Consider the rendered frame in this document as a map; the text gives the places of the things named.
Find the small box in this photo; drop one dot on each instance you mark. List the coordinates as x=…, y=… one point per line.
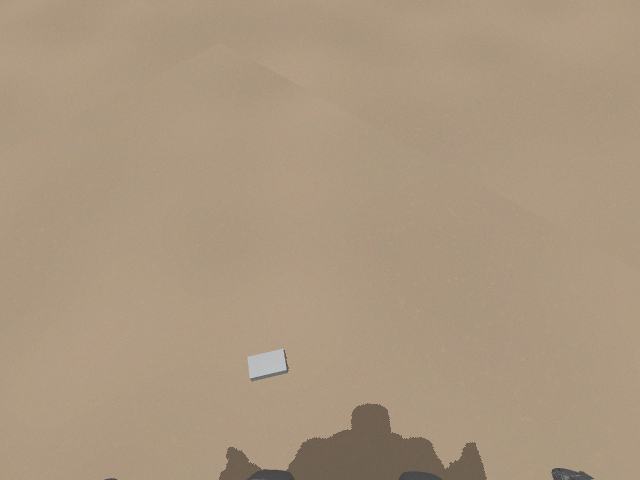
x=267, y=365

